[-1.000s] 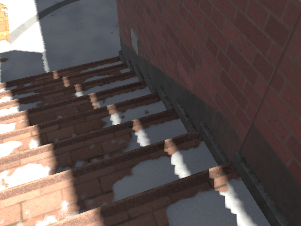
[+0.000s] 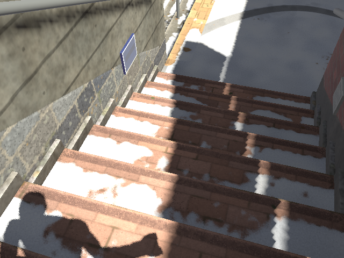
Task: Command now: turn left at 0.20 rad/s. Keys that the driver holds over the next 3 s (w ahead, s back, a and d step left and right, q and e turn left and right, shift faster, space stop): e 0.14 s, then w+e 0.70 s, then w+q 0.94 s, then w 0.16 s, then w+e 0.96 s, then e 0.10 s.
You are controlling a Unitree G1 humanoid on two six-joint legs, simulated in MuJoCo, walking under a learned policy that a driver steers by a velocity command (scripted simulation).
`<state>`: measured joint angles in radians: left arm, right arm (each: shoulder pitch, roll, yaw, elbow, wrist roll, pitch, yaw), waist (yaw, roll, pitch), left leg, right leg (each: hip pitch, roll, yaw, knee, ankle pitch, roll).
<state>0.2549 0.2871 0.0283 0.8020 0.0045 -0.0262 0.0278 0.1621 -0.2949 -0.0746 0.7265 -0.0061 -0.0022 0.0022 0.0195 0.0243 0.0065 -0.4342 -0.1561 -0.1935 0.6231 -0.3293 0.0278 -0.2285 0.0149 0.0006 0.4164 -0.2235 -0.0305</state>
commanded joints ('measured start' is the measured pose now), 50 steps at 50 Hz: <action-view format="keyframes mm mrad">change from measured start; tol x32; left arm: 1 -31 74 6 -77 -6 6 -2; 33 -160 -22 -16 -110 56 -37 -141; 42 507 99 60 95 93 -104 -60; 50 47 17 9 38 89 -122 -50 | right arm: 1 92 -41 -10 -11 2 54 -28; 40 366 -60 38 176 -176 -126 44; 43 -71 -44 53 -7 -19 -151 56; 50 281 37 84 128 -102 -70 69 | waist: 1 -71 -84 -77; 34 7 64 105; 41 143 -183 -401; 43 218 -86 25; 50 -62 -53 17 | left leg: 1 62 47 32 200 -113 -33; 12 -8 179 148 -52 -198 -100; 19 640 222 182 -392 121 55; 21 857 623 -309 -473 122 360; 30 396 375 318 -585 404 162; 39 341 369 431 82 1046 120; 41 -245 122 301 801 -273 -61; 43 -536 196 63 797 -212 -51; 50 33 247 209 533 284 -6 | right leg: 1 64 -288 213 -94 704 -144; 7 192 -210 239 10 894 -134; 11 211 -319 587 -266 -515 -284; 18 -100 -110 454 -184 -313 -221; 22 -729 -10 241 452 -234 -14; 30 -437 -53 0 398 239 -13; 38 -104 89 -137 182 7 -84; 41 789 -238 586 121 201 -519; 50 -547 -107 152 -23 -61 -246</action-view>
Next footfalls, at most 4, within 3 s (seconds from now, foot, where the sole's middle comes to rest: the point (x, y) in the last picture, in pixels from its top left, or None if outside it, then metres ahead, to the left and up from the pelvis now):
0.38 left None -0.02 0.13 -0.78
0.76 right None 0.19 -0.16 -0.78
1.28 left None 0.52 -0.02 -0.93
1.76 right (245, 217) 0.78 -0.28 -1.09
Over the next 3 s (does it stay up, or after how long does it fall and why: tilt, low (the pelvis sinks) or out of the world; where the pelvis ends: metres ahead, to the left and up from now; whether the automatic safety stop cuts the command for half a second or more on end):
stays up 1.31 -0.28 -0.58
